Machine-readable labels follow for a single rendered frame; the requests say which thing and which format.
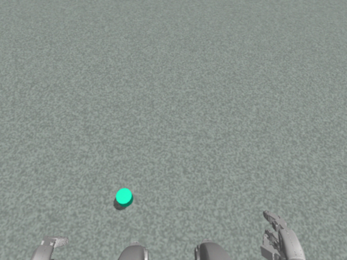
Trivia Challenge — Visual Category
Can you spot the right robot hand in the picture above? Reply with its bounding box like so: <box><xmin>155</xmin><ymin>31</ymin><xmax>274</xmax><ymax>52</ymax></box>
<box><xmin>260</xmin><ymin>210</ymin><xmax>306</xmax><ymax>260</ymax></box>

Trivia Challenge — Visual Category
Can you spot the tin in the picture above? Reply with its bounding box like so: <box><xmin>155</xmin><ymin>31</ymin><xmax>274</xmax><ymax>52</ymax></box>
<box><xmin>116</xmin><ymin>188</ymin><xmax>133</xmax><ymax>207</ymax></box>

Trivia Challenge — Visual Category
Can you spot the left robot hand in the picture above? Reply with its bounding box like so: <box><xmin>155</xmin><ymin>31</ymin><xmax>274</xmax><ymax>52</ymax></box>
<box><xmin>30</xmin><ymin>235</ymin><xmax>69</xmax><ymax>260</ymax></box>

